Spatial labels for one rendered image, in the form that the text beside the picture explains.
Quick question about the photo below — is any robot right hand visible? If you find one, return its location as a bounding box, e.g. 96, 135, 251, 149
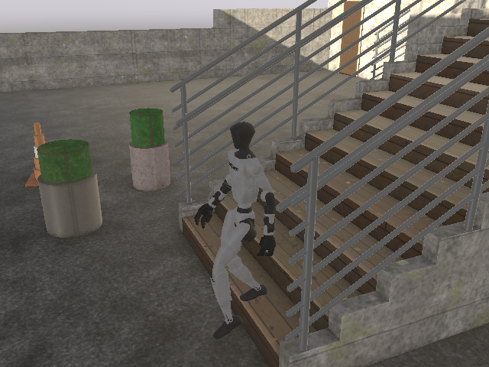
194, 203, 213, 229

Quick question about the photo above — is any robot left upper arm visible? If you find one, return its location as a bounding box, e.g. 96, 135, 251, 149
244, 159, 275, 202

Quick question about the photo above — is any robot left forearm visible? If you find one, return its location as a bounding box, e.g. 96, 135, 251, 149
264, 192, 276, 235

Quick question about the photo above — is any robot right forearm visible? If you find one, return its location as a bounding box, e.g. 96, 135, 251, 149
208, 180, 232, 208

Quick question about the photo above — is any humanoid robot head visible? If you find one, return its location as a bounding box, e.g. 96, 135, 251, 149
230, 122, 256, 159

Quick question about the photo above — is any robot left hand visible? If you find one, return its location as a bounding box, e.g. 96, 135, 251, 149
257, 235, 276, 256

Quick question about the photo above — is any left robot shin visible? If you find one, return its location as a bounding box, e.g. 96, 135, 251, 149
210, 271, 233, 324

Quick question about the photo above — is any robot right upper arm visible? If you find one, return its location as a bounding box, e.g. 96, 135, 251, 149
225, 149, 239, 186

